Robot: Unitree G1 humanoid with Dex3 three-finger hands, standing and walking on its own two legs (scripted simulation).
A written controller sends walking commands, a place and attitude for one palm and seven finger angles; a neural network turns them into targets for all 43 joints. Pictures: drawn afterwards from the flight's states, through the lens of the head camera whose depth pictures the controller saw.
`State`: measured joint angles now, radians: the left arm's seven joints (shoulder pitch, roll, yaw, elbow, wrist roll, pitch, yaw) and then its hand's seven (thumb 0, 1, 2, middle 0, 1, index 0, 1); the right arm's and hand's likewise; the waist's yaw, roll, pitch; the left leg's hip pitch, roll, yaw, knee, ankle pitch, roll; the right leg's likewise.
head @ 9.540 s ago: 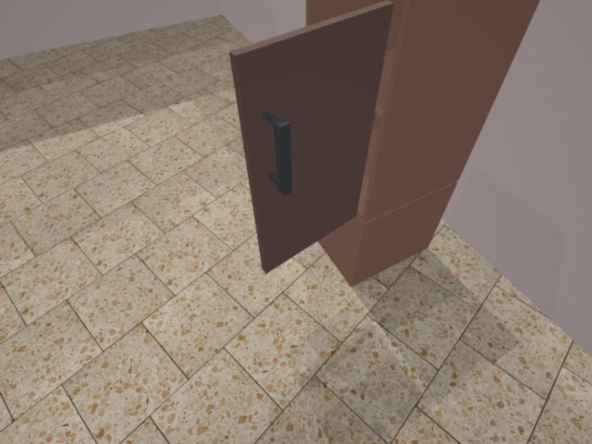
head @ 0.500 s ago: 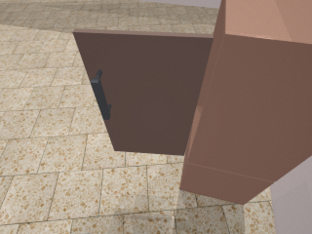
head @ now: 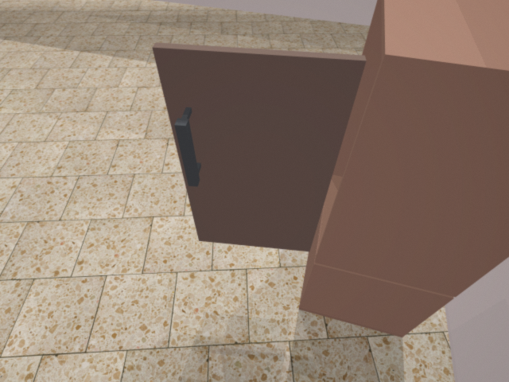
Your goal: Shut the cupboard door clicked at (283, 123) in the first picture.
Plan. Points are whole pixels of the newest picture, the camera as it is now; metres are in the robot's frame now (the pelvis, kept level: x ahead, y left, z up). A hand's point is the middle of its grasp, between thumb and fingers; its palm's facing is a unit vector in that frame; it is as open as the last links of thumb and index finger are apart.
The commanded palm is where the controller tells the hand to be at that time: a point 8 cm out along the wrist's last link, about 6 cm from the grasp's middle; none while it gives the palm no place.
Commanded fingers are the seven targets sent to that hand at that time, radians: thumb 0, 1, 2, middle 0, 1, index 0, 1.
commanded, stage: come to a stop and stand still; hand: left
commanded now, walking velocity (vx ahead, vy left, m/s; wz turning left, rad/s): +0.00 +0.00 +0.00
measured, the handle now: (190, 148) +0.52 +0.16 +0.06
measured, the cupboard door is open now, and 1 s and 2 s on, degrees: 99 99 99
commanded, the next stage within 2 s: look again from close up in 0.16 s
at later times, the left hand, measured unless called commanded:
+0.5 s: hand out of the picture +0.02 +0.20 -0.16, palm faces +0.03 -0.96 -0.29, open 7.4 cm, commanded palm none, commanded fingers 0.00 0.90 0.90 -0.20 -0.30 -0.20 -0.30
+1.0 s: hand out of the picture +0.00 +0.22 -0.16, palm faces -0.01 -0.96 -0.28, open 7.4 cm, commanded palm none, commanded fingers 0.00 0.90 0.90 -0.20 -0.30 -0.20 -0.30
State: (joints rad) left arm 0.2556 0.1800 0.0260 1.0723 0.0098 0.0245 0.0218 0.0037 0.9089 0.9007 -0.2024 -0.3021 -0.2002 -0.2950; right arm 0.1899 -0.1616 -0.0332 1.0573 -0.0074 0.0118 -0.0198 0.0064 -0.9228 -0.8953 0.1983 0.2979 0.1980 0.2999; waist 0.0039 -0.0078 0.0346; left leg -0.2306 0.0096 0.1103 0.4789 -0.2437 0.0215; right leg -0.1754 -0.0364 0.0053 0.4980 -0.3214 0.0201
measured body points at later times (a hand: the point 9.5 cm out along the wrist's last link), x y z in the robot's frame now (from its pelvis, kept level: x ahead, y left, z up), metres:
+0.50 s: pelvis -0.01 -0.01 +0.00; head -0.01 -0.02 +0.45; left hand +0.02 +0.25 -0.14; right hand +0.01 -0.26 -0.16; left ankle +0.01 +0.10 -0.74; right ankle -0.03 -0.13 -0.74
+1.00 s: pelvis -0.03 +0.01 +0.00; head -0.03 +0.01 +0.45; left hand +0.00 +0.27 -0.14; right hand +0.03 -0.27 -0.14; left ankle +0.01 +0.10 -0.74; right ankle -0.03 -0.13 -0.74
